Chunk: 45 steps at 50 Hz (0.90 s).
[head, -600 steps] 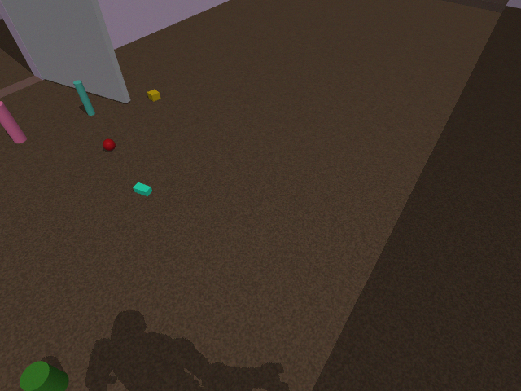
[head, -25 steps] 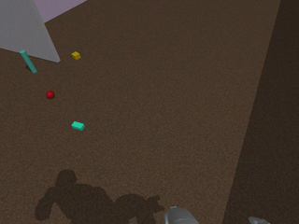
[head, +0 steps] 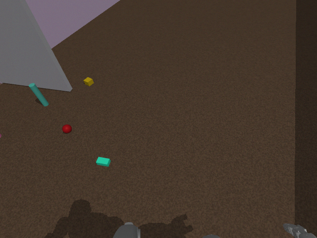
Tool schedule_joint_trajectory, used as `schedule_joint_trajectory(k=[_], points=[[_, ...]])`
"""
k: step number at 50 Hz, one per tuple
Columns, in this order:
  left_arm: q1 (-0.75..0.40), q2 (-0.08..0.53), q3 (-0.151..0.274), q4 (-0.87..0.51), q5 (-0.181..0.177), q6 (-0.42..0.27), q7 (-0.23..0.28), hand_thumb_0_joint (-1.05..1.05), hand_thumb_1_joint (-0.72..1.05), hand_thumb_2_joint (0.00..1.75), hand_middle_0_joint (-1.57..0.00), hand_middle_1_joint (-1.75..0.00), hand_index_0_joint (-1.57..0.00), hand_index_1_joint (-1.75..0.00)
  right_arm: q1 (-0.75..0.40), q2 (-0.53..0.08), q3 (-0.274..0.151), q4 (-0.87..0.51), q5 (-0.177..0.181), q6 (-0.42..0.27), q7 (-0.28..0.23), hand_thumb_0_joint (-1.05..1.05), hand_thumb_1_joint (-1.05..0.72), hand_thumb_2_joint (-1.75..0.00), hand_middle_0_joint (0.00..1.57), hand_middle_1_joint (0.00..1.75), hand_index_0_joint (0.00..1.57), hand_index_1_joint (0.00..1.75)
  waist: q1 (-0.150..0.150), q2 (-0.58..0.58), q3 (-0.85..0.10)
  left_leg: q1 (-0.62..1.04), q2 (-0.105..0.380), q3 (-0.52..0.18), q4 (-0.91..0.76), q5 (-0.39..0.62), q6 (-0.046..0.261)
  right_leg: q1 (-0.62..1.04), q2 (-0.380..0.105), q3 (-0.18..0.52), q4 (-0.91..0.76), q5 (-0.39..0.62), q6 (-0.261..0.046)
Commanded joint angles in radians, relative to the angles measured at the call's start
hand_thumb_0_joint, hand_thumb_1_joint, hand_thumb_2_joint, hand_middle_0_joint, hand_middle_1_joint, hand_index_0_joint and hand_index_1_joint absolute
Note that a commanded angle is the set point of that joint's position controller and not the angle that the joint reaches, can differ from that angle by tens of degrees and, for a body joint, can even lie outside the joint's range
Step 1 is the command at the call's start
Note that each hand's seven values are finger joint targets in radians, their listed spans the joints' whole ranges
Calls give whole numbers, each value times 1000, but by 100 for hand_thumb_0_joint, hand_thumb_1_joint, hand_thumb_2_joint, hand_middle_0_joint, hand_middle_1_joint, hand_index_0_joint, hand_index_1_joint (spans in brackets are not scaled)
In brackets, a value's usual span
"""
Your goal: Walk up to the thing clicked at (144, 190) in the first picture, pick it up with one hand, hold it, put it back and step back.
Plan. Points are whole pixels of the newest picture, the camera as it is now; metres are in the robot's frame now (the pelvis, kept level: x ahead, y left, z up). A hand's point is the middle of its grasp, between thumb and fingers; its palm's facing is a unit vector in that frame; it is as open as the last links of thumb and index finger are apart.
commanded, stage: walk up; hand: left
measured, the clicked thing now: (103, 161) +0.69 +0.43 -0.71
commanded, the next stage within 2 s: none
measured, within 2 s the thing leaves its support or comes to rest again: neither
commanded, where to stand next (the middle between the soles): +0.26 +0.29 m, yaw -13 degrees
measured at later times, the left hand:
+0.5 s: hand out of the picture +0.20 +0.46 -0.09, palm faces -0.11 -0.81 -0.58, open 7.4 cm
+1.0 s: hand out of the picture +0.27 +0.61 -0.14, palm faces -0.24 -0.87 -0.42, open 7.4 cm
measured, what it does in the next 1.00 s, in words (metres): steps to the left: left foot, then right foot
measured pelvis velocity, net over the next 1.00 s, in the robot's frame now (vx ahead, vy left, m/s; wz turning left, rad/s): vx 0.15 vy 0.34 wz -0.23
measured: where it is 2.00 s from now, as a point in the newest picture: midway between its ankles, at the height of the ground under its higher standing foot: outside the picture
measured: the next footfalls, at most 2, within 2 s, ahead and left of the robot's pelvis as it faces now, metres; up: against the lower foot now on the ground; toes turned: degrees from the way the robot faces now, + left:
left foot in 0.02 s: +0.12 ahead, +0.19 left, +0.00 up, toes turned +3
right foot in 0.38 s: +0.17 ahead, +0.04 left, +0.00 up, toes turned -12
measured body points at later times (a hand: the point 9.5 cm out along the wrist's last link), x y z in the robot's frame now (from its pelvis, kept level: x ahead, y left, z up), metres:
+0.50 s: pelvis +0.08 +0.17 +0.01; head +0.11 +0.13 +0.46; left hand +0.21 +0.50 -0.06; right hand +0.08 -0.15 -0.12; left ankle +0.09 +0.27 -0.64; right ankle +0.13 +0.05 -0.69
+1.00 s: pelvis +0.15 +0.34 +0.01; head +0.19 +0.34 +0.46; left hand +0.28 +0.65 -0.11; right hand +0.11 +0.01 -0.10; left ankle +0.17 +0.46 -0.69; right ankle +0.14 +0.22 -0.68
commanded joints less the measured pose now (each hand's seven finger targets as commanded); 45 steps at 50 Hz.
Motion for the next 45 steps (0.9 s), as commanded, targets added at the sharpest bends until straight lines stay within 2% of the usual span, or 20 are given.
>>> schedule_joint_trajectory(k=[1, 2, 3, 5, 8, 14, 16, 17, 18, 19, 20, 21, 26, 32, 35, 36, 37, 38, 40, 45], points=[[-117, 282, 90, -75, 3, -13, 42, 0, 90, 90, -20, -30, -20, -30, 280, -171, -91, -6, -9, -39, -15, 0, -90, -90, 20, 30, 20, 30, -204, -72, -127, 474, -103, 87, -242, -42, 6, -324, -25, 11, 130, 103, -127], [-74, 151, 50, -82, -10, -9, 45, 0, 90, 90, -20, -30, -20, -30, 289, -279, -109, -18, -18, -53, -26, 0, -90, -90, 20, 30, 20, 30, -200, 317, -70, 450, 160, -371, -559, -204, 42, -522, 174, -96, 425, -159, -56], [-71, 216, 54, -64, -25, -8, 63, 0, 90, 90, -20, -30, -20, -30, 162, -357, -117, -42, 18, -59, -36, 0, -90, -90, 20, 30, 20, 30, -138, 334, -69, 383, 267, -648, -719, -322, 172, -522, 137, -34, 545, -198, -88], [-63, 275, 64, 7, -40, -11, 49, 0, 90, 90, -20, -30, -20, -30, 68, -240, -81, -69, 16, -60, -50, 0, -90, -90, 20, 30, 20, 30, -92, 50, 9, 299, 206, -413, -636, -249, 147, -477, 79, -30, 543, -28, -67], [31, 267, 68, 79, -49, -9, 23, 0, 90, 90, -20, -30, -20, -30, 14, -185, -53, -62, 18, -69, -55, 0, -90, -90, 20, 30, 20, 30, -45, 120, 7, 282, 116, -191, -557, -9, 151, -323, 42, -88, 371, 13, -51], [-14, 196, 59, 27, -42, -2, 17, 0, 90, 90, -20, -30, -20, -30, 79, -141, -29, -70, -6, -53, -50, 0, -90, -90, 20, 30, 20, 30, -67, 71, -46, 351, 131, -94, -517, 286, 213, -130, 66, -173, 48, -5, -51], [41, 187, 66, 33, -40, -4, 20, 0, 90, 90, -20, -30, -20, -30, 23, -125, -20, -93, -2, -40, -47, 0, -90, -90, 20, 30, 20, 30, -8, -4, -47, 235, 112, -50, -464, 261, 172, 60, 69, -159, -114, 113, -70], [136, 194, 78, 55, -42, -8, 28, 0, 90, 90, -20, -30, -20, -30, -38, -115, -12, -115, 2, -36, -44, 0, -90, -90, 20, 30, 20, 30, 64, -63, -83, 148, 75, 23, -345, 310, 128, 257, 63, -154, -270, 260, -74], [218, 263, 108, 65, -29, -13, 42, 0, 90, 90, -20, -30, -20, -30, -34, -67, 5, -130, 10, -41, -44, 0, -90, -90, 20, 30, 20, 30, 120, -196, -127, 11, 10, 87, -123, 304, 51, 445, 17, -31, -320, 243, -88], [231, 331, 126, 32, -21, -10, 52, 0, 90, 90, -20, -30, -20, -30, 53, -20, 18, -132, 8, -37, -48, 0, -90, -90, 20, 30, 20, 30, 102, -382, -153, -213, -98, 106, 118, -186, -39, 562, -257, 405, -404, 142, -203], [112, 345, 111, -23, -22, -4, 65, 0, 90, 90, -20, -30, -20, -30, 83, -99, -6, -109, -10, -9, -59, 0, -90, -90, 20, 30, 20, 30, 47, -161, -111, -220, -72, -50, 291, -205, -74, 372, -414, 593, -475, -27, -319], [39, 338, 110, -41, -37, -1, 74, 0, 90, 90, -20, -30, -20, -30, 75, -150, -27, -99, -9, 5, -65, 0, -90, -90, 20, 30, 20, 30, 24, -79, -61, -190, -48, -87, 372, -174, -61, 247, -421, 571, -495, -45, -359], [-50, 309, 96, -54, -15, -23, 56, 0, 90, 90, -20, -30, -20, -30, 116, -144, -35, -43, 1, 0, -47, 0, -90, -90, 20, 30, 20, 30, -29, -185, -39, -47, -26, -74, 352, -22, -18, 45, -206, 175, -355, 211, -255], [-69, 349, 113, -53, 13, -10, 28, 0, 90, 90, -20, -30, -20, -30, 59, -117, -40, -25, 23, -8, -35, 0, -90, -90, 20, 30, 20, 30, 3, -323, -50, 101, -40, 76, -1, -104, -1, -96, -101, 105, -297, -119, -225], [-143, 254, 78, -40, 12, 22, 5, 0, 90, 90, -20, -30, -20, -30, 265, -119, -50, 96, 32, -38, -66, 0, -90, -90, 20, 30, 20, 30, -108, -162, -95, 403, -141, 177, -253, -50, -3, -284, -5, -23, -10, -188, -138], [-121, 160, 50, -42, 1, 29, 3, 0, 90, 90, -20, -30, -20, -30, 293, -185, -56, 97, 15, -52, -77, 0, -90, -90, 20, 30, 20, 30, -120, 75, -65, 366, 21, -152, -461, -298, 60, -384, 112, -74, 271, -177, -84], [-145, 161, 41, -51, -7, 25, 15, 0, 90, 90, -20, -30, -20, -30, 121, -301, -56, 39, 39, -59, -80, 0, -90, -90, 20, 30, 20, 30, -78, 196, -9, 181, 271, -613, -688, -470, 221, -423, 139, -62, 337, -186, -52], [-206, 228, 49, -35, 1, 14, 17, 0, 90, 90, -20, -30, -20, -30, -25, -319, -54, 16, 45, -68, -84, 0, -90, -90, 20, 30, 20, 30, -42, 73, 79, 47, 330, -687, -718, -480, 294, -355, 72, -23, 388, -153, -50], [-135, 213, 56, 43, -25, 13, -7, 0, 90, 90, -20, -30, -20, -30, -42, -225, -20, 40, 32, -92, -104, 0, -90, -90, 20, 30, 20, 30, -8, -13, 78, 123, 183, -378, -548, -267, 199, -321, 49, -4, 323, -48, -37], [-147, 193, 65, 72, -12, 46, -54, 0, 90, 90, -20, -30, -20, -30, 9, -217, 2, 108, 36, -129, -122, 0, -90, -90, 20, 30, 20, 30, -20, 81, 10, 218, 174, -275, -457, 138, 184, -149, 50, -78, 141, -95, -50]])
